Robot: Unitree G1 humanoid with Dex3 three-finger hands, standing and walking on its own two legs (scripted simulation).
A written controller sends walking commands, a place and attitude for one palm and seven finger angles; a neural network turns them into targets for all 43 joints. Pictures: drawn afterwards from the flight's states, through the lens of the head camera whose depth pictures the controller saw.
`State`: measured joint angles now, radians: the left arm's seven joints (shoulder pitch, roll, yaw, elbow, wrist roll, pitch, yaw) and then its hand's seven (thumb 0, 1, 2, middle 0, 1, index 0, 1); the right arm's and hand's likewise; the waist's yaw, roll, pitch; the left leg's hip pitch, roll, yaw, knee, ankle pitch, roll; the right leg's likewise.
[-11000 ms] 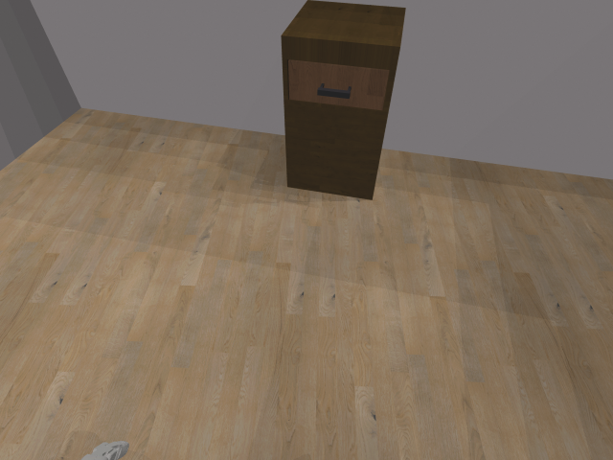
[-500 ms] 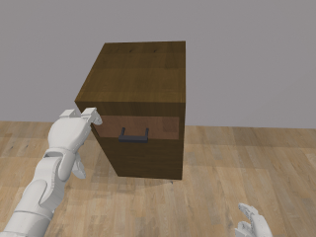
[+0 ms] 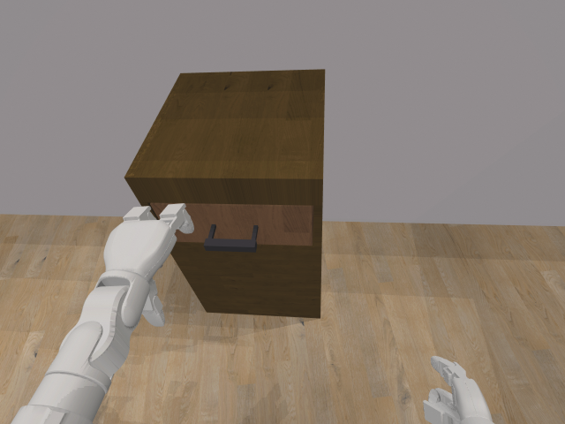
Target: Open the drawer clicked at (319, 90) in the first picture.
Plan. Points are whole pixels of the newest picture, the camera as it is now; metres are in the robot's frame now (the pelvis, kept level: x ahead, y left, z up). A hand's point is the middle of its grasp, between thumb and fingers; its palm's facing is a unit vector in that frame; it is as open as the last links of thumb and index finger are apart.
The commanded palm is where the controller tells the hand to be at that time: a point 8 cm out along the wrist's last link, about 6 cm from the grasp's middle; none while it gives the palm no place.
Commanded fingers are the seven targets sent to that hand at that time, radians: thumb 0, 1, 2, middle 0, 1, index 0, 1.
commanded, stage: move the hooked fingers above the handle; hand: left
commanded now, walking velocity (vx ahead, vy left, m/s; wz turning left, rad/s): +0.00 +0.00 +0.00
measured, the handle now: (232, 237) +0.54 +0.21 -0.20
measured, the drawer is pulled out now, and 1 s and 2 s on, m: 0.00 0.00 0.00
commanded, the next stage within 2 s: none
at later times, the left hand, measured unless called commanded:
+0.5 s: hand (190, 252) +0.38 +0.22 -0.02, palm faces -0.05 -0.05 -1.00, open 13.8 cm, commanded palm +0.36 +0.23 +0.03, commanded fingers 0.00 -0.50 0.30 -0.30 -1.20 -0.30 -1.20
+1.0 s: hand (209, 245) +0.44 +0.22 -0.09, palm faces -0.03 +0.01 -1.00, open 13.8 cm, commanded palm +0.43 +0.22 -0.05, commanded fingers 0.00 -0.50 0.30 -0.30 -1.20 -0.30 -1.20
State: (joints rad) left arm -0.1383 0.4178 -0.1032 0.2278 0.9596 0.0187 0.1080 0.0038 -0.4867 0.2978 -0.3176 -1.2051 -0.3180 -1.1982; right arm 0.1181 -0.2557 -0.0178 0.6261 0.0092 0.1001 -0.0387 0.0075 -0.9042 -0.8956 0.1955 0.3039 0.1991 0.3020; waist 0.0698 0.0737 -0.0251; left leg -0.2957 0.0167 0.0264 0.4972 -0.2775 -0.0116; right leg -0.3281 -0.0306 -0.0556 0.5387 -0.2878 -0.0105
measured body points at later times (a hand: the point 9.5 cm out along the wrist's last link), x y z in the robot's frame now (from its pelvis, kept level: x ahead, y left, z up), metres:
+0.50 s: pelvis -0.01 +0.01 -0.02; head +0.06 -0.01 +0.42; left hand +0.38 +0.22 +0.03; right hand +0.08 -0.25 -0.16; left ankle -0.02 +0.13 -0.74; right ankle -0.01 -0.11 -0.74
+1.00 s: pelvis -0.03 +0.02 -0.07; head +0.09 +0.01 +0.36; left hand +0.44 +0.22 -0.04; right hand +0.00 -0.26 -0.20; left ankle -0.02 +0.13 -0.74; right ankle -0.01 -0.11 -0.74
